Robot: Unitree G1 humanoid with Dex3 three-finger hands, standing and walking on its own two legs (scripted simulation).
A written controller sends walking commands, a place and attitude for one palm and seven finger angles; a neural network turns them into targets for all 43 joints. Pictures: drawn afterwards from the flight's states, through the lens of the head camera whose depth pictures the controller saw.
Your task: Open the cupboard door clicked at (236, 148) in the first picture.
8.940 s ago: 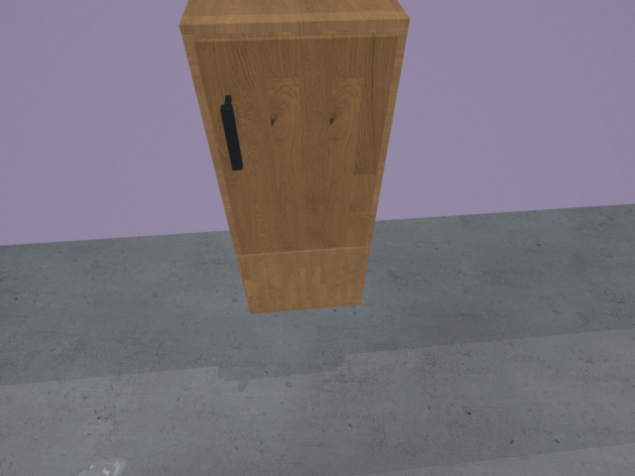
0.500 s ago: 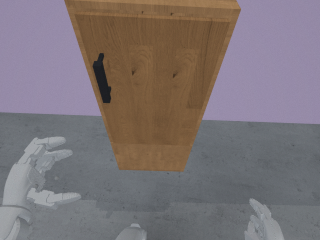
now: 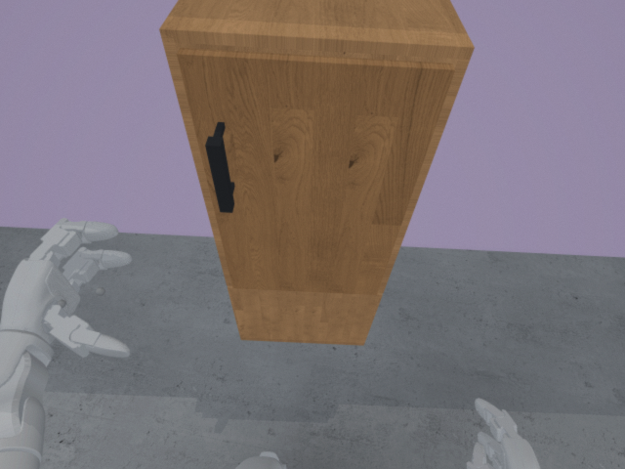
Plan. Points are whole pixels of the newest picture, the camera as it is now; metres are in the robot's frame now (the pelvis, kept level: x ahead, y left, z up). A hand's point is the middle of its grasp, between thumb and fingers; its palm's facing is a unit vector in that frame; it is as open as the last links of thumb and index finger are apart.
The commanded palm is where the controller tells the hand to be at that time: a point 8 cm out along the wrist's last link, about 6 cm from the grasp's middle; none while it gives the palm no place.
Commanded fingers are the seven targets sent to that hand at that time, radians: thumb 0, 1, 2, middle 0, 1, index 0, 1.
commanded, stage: raise the hand with hooked fingers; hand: left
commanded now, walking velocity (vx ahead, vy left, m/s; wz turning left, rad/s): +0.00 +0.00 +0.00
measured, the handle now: (223, 169) +0.53 +0.18 +0.06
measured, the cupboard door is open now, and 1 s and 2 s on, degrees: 0 0 0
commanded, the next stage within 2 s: move the hooked fingers beside the handle in 0.50 s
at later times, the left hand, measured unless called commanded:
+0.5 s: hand (115, 282) +0.30 +0.26 +0.08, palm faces +0.06 -1.00 -0.04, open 14.0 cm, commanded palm +0.27 +0.31 +0.09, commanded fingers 0.00 -0.50 0.30 -0.30 -1.20 -0.30 -1.20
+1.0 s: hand (134, 256) +0.34 +0.25 +0.08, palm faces +0.05 -1.00 -0.02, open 14.0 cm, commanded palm +0.31 +0.31 +0.08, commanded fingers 0.00 -0.50 0.30 -0.30 -1.20 -0.30 -1.20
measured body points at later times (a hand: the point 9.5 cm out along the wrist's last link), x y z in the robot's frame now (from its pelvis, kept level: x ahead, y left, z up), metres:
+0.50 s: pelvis +0.01 -0.01 +0.00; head +0.04 -0.01 +0.45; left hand +0.29 +0.31 +0.09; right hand +0.16 -0.26 -0.08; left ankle +0.05 +0.07 -0.70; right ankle -0.02 -0.11 -0.70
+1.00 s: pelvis +0.01 -0.02 +0.00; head +0.05 -0.02 +0.45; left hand +0.33 +0.30 +0.09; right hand +0.14 -0.29 -0.09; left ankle +0.05 +0.07 -0.70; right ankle -0.02 -0.11 -0.70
